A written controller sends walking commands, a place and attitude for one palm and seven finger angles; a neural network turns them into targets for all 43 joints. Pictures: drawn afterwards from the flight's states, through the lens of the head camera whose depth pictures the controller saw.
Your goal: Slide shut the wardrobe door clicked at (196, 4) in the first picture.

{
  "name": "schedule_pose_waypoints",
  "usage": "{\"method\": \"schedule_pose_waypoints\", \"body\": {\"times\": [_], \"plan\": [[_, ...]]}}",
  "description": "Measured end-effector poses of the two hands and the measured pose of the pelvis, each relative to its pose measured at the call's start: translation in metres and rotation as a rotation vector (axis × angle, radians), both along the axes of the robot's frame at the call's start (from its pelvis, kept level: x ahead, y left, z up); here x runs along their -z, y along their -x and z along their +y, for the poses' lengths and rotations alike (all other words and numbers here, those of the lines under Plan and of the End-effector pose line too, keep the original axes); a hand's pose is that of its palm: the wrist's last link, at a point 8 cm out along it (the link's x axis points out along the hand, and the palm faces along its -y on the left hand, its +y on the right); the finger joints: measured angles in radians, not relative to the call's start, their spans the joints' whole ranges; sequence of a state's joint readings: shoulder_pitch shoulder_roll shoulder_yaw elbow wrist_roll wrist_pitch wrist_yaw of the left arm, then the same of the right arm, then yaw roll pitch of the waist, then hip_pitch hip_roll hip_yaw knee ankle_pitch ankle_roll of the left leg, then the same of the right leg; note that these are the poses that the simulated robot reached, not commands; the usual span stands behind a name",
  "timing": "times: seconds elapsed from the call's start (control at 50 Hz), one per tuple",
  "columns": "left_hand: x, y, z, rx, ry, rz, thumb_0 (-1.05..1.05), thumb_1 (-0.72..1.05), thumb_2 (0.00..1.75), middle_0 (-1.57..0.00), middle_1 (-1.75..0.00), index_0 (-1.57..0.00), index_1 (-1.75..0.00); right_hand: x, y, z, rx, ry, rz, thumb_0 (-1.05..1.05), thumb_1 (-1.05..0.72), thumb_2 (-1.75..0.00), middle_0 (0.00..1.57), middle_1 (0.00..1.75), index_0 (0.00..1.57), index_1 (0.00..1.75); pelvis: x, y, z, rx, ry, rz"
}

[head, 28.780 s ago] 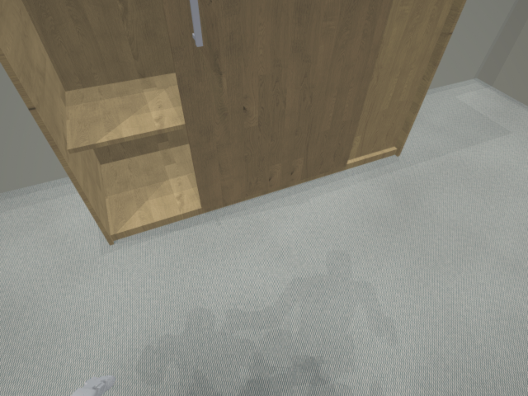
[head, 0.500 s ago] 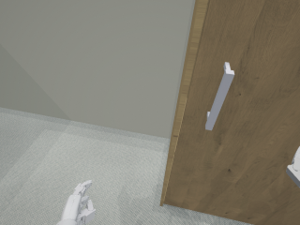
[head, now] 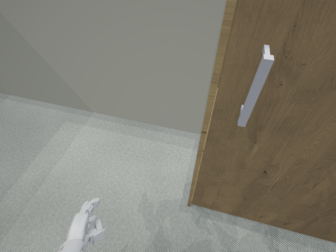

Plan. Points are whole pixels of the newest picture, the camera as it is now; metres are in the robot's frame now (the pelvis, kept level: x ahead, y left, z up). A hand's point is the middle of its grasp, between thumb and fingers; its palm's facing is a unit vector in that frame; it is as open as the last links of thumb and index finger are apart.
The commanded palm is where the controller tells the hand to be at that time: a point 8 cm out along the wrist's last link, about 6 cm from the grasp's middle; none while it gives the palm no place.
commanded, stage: step back with the hand held close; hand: right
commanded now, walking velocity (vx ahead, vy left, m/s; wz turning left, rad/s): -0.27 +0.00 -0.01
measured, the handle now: (252, 89) +0.44 -0.17 +0.17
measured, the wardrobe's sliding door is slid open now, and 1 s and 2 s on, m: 0.00 0.00 0.00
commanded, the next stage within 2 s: stop stepping back and stand still in 0.70 s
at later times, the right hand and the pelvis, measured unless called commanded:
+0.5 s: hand out of the picture +0.10 -0.28 +0.18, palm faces +0.50 +0.72 -0.47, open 7.4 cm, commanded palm +0.02 -0.31 +0.18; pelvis -0.09 +0.00 -0.02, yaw -6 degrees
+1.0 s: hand out of the picture -0.04 -0.27 +0.19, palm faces +0.40 +0.79 -0.46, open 7.4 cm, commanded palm -0.10 -0.31 +0.18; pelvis -0.24 -0.01 -0.01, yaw +0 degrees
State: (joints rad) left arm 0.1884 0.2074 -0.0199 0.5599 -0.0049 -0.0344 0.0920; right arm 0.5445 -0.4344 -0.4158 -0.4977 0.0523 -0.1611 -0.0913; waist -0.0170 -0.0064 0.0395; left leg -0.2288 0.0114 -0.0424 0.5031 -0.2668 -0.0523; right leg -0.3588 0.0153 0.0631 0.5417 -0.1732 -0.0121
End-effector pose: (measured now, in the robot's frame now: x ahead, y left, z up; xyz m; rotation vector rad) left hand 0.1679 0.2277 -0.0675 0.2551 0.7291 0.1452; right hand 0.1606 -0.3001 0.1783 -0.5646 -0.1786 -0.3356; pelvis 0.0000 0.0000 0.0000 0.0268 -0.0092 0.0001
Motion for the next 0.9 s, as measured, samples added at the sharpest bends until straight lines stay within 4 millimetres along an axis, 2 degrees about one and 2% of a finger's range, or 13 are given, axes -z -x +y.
{"method": "schedule_pose_waypoints", "body": {"times": [0.12,0.22,0.32,0.4,0.52,0.6,0.66,0.74,0.78,0.9], "plan": [[-0.004,0.014,-0.008,0.034,0.002,-0.051,0.01,0.91,0.90,-0.20,-0.30,-0.20,-0.30,-0.012,0.029,-0.009,0.031,0.038,-0.093,0.02,-0.89,-0.90,0.22,0.30,0.22,0.30,0.004,0.023,-0.001,0.008,-0.017,-0.004],[-0.003,0.030,-0.010,0.052,-0.004,-0.067,0.01,0.91,0.90,-0.20,-0.30,-0.20,-0.30,-0.005,0.052,-0.010,0.049,0.005,-0.125,0.01,-0.89,-0.90,0.21,0.30,0.22,0.30,0.007,0.038,-0.003,0.017,-0.026,-0.005],[-0.001,0.051,-0.010,0.053,-0.036,-0.048,0.01,0.90,0.90,-0.20,-0.30,-0.20,-0.30,0.001,0.066,-0.013,0.046,-0.035,-0.152,0.01,-0.89,-0.90,0.21,0.30,0.22,0.30,0.009,0.052,-0.008,0.025,-0.034,-0.011],[-0.001,0.066,-0.013,0.061,-0.039,-0.051,0.01,0.90,0.90,-0.20,-0.30,-0.20,-0.30,-0.006,0.077,-0.016,0.044,0.013,-0.186,0.02,-0.89,-0.90,0.22,0.30,0.22,0.30,0.010,0.066,-0.005,0.066,-0.047,-0.014],[0.009,0.081,-0.014,0.121,-0.020,-0.038,0.01,0.90,0.90,-0.20,-0.30,-0.20,-0.30,-0.016,0.116,-0.012,0.050,0.098,-0.208,0.02,-0.89,-0.90,0.21,0.30,0.22,0.30,0.016,0.091,0.003,0.097,-0.048,0.004],[0.009,0.095,-0.015,0.117,-0.023,-0.002,0.01,0.90,0.90,-0.20,-0.30,-0.21,-0.30,-0.014,0.141,-0.010,0.041,0.065,-0.190,0.01,-0.89,-0.90,0.22,0.30,0.22,0.30,0.012,0.102,-0.003,0.074,-0.018,-0.003],[0.004,0.105,-0.020,0.111,-0.050,-0.007,0.02,0.91,0.90,-0.20,-0.30,-0.20,-0.30,-0.013,0.151,-0.020,0.047,0.041,-0.220,0.01,-0.88,-0.90,0.22,0.30,0.22,0.30,0.012,0.109,-0.012,0.074,-0.013,0.008],[-0.005,0.120,-0.032,0.102,-0.045,-0.047,0.02,0.91,0.90,-0.20,-0.30,-0.20,-0.30,-0.006,0.156,-0.040,0.068,0.001,-0.237,0.01,-0.88,-0.90,0.22,0.30,0.22,0.30,0.010,0.140,-0.018,0.053,0.000,-0.008],[-0.012,0.132,-0.037,0.101,-0.029,-0.085,0.02,0.91,0.90,-0.20,-0.30,-0.20,-0.30,-0.004,0.160,-0.044,0.067,-0.025,-0.220,0.01,-0.89,-0.90,0.21,0.30,0.22,0.30,0.007,0.156,-0.020,0.041,-0.022,-0.009],[-0.022,0.184,-0.041,0.077,0.016,-0.123,0.01,0.90,0.90,-0.20,-0.30,-0.21,-0.30,-0.015,0.196,-0.021,-0.032,-0.040,-0.224,0.02,-0.89,-0.90,0.21,0.30,0.21,0.30,0.002,0.199,-0.020,0.002,-0.058,0.007]]}}
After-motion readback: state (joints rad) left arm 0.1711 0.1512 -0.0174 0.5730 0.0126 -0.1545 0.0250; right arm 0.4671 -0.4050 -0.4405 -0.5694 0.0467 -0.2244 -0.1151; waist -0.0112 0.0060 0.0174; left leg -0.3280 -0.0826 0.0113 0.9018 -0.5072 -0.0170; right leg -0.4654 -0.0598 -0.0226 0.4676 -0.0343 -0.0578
